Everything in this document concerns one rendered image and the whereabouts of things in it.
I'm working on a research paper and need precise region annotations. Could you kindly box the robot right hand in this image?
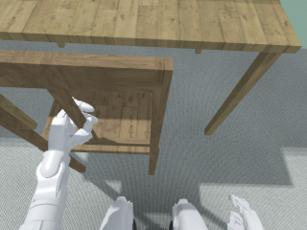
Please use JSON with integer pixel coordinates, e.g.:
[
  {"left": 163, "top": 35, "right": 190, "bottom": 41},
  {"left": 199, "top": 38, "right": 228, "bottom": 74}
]
[{"left": 227, "top": 194, "right": 265, "bottom": 230}]

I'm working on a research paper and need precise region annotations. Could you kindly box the robot left hand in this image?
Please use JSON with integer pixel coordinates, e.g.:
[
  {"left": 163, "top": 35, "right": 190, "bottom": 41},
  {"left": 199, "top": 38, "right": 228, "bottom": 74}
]
[{"left": 48, "top": 97, "right": 99, "bottom": 154}]

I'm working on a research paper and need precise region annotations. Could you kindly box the robot thigh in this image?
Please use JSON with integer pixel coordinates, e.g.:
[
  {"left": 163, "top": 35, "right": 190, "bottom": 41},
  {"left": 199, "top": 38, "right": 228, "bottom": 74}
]
[
  {"left": 172, "top": 202, "right": 209, "bottom": 230},
  {"left": 99, "top": 199, "right": 133, "bottom": 230}
]

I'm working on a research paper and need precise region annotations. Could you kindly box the table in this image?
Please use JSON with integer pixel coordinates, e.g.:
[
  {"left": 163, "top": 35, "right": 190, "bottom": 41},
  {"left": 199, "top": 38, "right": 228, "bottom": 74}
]
[{"left": 0, "top": 0, "right": 302, "bottom": 136}]

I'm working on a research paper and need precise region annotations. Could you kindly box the robot left thigh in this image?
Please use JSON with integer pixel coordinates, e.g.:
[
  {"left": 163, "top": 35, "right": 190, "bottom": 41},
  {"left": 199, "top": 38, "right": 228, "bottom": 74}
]
[{"left": 99, "top": 199, "right": 133, "bottom": 230}]

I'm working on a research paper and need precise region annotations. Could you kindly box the chair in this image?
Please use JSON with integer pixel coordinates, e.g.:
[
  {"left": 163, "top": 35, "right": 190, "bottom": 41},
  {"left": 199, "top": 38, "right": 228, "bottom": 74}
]
[{"left": 0, "top": 49, "right": 174, "bottom": 175}]

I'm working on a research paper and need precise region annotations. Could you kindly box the robot right thigh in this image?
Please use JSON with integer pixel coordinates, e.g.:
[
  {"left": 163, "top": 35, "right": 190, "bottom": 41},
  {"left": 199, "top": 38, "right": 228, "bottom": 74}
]
[{"left": 172, "top": 202, "right": 209, "bottom": 230}]

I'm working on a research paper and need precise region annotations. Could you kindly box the robot left forearm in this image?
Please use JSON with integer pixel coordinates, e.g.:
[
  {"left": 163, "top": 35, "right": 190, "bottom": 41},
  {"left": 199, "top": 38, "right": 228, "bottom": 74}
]
[{"left": 18, "top": 149, "right": 71, "bottom": 230}]

